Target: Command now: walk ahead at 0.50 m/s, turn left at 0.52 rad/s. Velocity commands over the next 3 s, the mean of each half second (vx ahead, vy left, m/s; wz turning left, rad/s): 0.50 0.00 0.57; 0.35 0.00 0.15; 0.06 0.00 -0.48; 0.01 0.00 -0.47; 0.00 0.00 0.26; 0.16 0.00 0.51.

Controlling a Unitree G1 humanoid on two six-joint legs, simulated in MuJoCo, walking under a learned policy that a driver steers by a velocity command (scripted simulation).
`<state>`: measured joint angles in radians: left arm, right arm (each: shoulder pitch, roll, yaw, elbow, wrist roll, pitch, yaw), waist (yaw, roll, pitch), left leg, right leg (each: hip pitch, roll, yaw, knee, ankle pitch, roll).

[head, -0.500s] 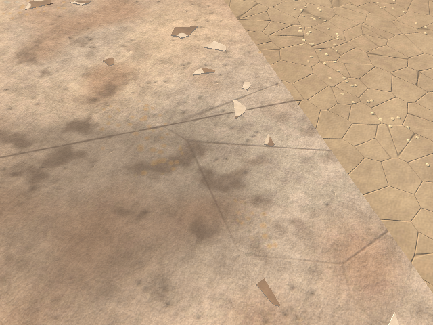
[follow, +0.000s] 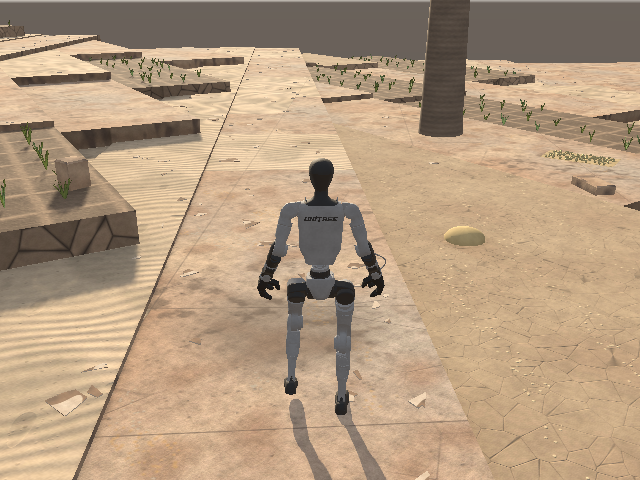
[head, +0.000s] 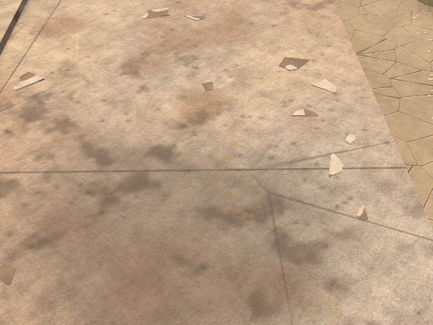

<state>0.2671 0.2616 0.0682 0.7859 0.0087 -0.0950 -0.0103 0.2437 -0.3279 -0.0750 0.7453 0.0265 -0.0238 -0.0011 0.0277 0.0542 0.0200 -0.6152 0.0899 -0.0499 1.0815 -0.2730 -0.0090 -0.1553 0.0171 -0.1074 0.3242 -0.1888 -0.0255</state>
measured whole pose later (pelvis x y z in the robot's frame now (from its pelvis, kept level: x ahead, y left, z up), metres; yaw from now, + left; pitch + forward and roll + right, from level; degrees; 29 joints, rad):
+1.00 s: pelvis +0.51 +0.11 +0.00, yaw +20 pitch +2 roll +1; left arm 0.20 0.28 0.04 0.77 0.00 -0.04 -0.03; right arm 0.16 -0.30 -0.05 0.67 -0.01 -0.01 -0.04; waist 0.02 0.02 0.07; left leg -0.49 0.00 -0.08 0.97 -0.46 -0.07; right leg -0.33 0.08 0.07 0.41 -0.10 -0.06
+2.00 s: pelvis +0.55 +0.12 +0.00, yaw -12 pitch +1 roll +1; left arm 0.15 0.28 0.04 0.66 0.01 0.03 0.02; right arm 0.15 -0.31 -0.07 0.73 0.00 0.02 -0.03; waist 0.01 0.02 0.04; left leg -0.41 0.03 -0.05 0.79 -0.36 -0.09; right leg -0.25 0.07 0.10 0.46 -0.21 -0.06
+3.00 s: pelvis +0.61 +0.20 +0.01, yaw +16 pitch +2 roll -2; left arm 0.11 0.32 0.08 0.74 -0.01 -0.07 -0.02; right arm 0.34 -0.29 -0.05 0.67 0.01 -0.03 -0.02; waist -0.05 -0.02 0.00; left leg -0.15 -0.06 -0.14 0.35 -0.23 0.06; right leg -0.48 -0.02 0.06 0.62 -0.15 0.06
